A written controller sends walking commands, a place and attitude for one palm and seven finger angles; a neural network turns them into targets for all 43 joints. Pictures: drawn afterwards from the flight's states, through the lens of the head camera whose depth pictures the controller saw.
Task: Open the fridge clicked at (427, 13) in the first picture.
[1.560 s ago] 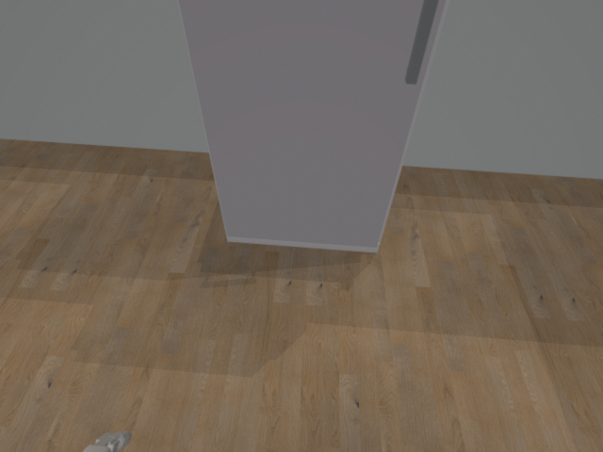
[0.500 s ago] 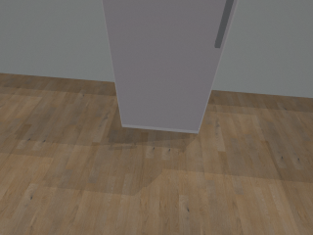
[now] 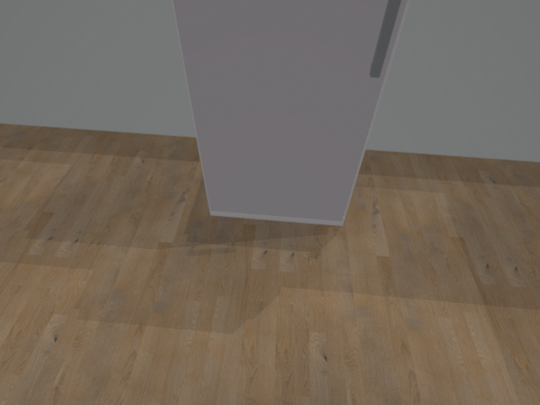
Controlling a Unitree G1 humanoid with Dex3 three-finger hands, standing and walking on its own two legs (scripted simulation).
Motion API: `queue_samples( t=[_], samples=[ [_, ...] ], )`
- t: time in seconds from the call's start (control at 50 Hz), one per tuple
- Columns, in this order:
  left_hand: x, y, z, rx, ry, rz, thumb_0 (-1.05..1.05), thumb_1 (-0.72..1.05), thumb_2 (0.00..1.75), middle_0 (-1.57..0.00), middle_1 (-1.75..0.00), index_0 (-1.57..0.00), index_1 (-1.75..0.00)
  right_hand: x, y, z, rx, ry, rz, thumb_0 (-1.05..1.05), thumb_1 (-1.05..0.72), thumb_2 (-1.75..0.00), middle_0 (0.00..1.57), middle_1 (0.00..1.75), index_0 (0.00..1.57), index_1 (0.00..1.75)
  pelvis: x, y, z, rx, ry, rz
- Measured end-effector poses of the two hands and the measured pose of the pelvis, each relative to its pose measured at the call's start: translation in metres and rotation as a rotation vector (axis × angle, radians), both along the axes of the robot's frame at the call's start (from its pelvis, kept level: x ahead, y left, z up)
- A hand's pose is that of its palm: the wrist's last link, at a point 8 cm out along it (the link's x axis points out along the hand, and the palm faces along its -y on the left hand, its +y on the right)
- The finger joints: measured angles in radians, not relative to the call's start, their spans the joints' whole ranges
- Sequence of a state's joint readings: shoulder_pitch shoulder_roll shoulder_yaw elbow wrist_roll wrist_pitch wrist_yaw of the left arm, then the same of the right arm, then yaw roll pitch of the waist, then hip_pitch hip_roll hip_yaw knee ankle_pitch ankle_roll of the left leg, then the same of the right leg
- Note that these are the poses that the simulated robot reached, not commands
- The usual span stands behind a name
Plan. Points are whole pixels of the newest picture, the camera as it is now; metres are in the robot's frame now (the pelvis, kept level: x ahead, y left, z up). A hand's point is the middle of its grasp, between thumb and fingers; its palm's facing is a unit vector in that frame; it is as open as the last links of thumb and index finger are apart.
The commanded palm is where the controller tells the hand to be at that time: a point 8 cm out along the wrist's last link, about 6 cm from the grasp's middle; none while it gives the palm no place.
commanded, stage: walk to a spot facing it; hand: right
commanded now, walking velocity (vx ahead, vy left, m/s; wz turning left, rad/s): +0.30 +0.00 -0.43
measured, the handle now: (391, 3) +0.97 -0.24 +0.21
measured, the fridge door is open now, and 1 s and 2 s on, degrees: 0 0 0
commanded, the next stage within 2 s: take the last steps up to it in 0.38 s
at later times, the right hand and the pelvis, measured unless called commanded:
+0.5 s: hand out of the picture +0.06 -0.24 -0.19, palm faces +0.11 +0.98 -0.15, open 7.4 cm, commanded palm none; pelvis +0.10 -0.07 +0.00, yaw -7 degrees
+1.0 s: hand (390, 314) +0.35 -0.23 -0.19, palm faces +0.12 +0.98 -0.19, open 7.3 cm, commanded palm none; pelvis +0.30 -0.05 -0.02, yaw -4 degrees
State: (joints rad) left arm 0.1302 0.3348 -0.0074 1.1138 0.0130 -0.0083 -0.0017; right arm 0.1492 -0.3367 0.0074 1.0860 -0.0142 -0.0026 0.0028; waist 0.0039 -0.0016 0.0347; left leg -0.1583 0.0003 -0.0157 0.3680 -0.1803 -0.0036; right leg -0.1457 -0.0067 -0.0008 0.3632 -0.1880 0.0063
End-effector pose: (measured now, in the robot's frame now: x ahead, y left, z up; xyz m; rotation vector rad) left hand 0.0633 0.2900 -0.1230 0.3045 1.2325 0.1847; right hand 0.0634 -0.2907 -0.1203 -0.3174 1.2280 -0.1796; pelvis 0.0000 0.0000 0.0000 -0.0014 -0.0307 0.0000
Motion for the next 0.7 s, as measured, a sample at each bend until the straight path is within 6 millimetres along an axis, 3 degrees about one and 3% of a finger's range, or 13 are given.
queue_samples(
  t=[0.08, 0.18, 0.34, 0.4, 0.52, 0.6, 0.7],
  samples=[
    [0.0, -0.006, -0.004, -0.009, 0.012, -0.003, 0.01, 0.91, 0.9, -0.2, -0.3, -0.2, -0.3, -0.002, 0.004, -0.003, 0.005, 0.006, -0.015, 0.01, -0.91, -0.9, 0.21, 0.3, 0.2, 0.3, 0.004, -0.001, -0.001, 0.001, 0.005, -0.007],
    [-0.006, -0.029, -0.014, -0.044, 0.076, -0.015, 0.01, 0.91, 0.9, -0.2, -0.3, -0.2, -0.3, -0.015, 0.016, -0.017, 0.065, 0.025, -0.069, 0.01, -0.91, -0.9, 0.2, 0.3, 0.2, 0.3, 0.019, -0.006, -0.006, 0.015, 0.018, -0.041],
    [0.008, -0.083, -0.019, -0.06, 0.128, -0.039, 0.01, 0.91, 0.9, -0.2, -0.3, -0.2, -0.3, -0.053, 0.01, -0.051, 0.171, 0.144, -0.204, 0.0, -0.91, -0.9, 0.21, 0.3, 0.2, 0.3, 0.055, -0.043, -0.018, 0.025, 0.016, -0.115],
    [0.008, -0.103, -0.017, -0.07, 0.133, -0.005, 0.01, 0.91, 0.9, -0.2, -0.3, -0.2, -0.3, -0.05, 0.005, -0.048, 0.184, 0.208, -0.204, 0.01, -0.91, -0.9, 0.21, 0.3, 0.2, 0.3, 0.071, -0.055, -0.014, 0.023, 0.021, -0.103],
    [0.001, -0.141, -0.007, -0.11, 0.231, 0.036, 0.01, 0.91, 0.9, -0.2, -0.3, -0.2, -0.3, 0.004, -0.005, -0.035, 0.198, 0.164, -0.2, 0.01, -0.91, -0.9, 0.2, 0.3, 0.2, 0.3, 0.106, -0.069, -0.001, 0.027, 0.028, -0.122],
    [0.004, -0.157, -0.007, -0.133, 0.292, 0.065, 0.01, 0.91, 0.9, -0.2, -0.3, -0.2, -0.3, 0.054, -0.006, -0.035, 0.205, 0.108, -0.194, 0.01, -0.91, -0.9, 0.2, 0.3, 0.19, 0.3, 0.132, -0.072, -0.001, 0.026, 0.024, -0.12],
    [0.022, -0.165, -0.014, -0.154, 0.324, 0.119, 0.01, 0.91, 0.9, -0.21, -0.3, -0.2, -0.3, 0.126, -0.008, -0.037, 0.196, 0.058, -0.152, 0.01, -0.93, -0.9, 0.2, 0.3, 0.19, 0.3, 0.17, -0.071, -0.007, 0.016, 0.016, -0.097]
  ],
)
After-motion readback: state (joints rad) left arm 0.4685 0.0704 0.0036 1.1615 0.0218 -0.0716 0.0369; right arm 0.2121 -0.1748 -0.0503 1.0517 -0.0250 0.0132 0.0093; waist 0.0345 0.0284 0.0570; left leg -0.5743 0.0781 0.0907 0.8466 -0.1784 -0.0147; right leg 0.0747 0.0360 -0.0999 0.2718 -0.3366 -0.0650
